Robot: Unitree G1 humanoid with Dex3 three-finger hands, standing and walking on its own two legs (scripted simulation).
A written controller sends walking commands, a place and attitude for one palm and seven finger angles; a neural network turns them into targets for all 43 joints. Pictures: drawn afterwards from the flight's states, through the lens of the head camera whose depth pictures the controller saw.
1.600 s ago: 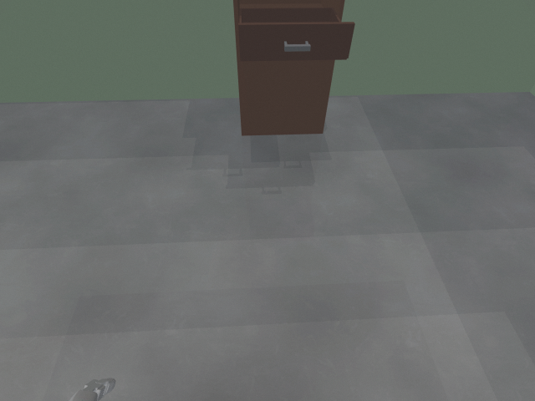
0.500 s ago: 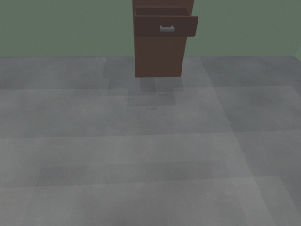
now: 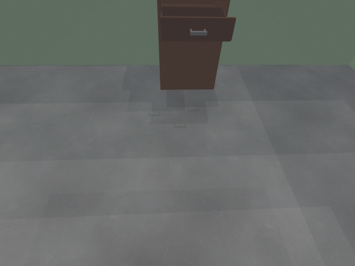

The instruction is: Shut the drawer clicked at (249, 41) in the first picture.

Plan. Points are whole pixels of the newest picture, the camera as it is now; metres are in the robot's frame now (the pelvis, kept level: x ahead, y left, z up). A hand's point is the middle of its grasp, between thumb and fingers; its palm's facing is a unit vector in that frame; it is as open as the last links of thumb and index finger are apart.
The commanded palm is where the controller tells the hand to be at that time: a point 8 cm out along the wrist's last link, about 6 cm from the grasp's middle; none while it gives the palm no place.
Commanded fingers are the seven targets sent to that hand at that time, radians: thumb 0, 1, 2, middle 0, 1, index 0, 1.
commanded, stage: walk to a spot facing it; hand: left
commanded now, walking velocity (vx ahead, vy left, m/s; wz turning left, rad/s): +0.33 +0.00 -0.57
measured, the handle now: (198, 31) +1.42 -0.04 -0.09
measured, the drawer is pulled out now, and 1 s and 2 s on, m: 0.30 0.30 0.30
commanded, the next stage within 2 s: none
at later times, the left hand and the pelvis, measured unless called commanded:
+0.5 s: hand out of the picture +0.11 +0.12 -0.17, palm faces -0.12 -0.97 -0.19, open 7.4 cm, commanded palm none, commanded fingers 0.00 0.90 0.90 -0.20 -0.30 -0.20 -0.30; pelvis +0.11 -0.06 -0.01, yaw -11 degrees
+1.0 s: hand (146, 189) +0.39 +0.13 -0.19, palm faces -0.27 -0.95 -0.15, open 7.4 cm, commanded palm none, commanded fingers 0.00 0.90 0.90 -0.20 -0.30 -0.20 -0.30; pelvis +0.35 -0.04 -0.01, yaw -21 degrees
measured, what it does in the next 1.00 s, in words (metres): walks ahead, turning right: left foot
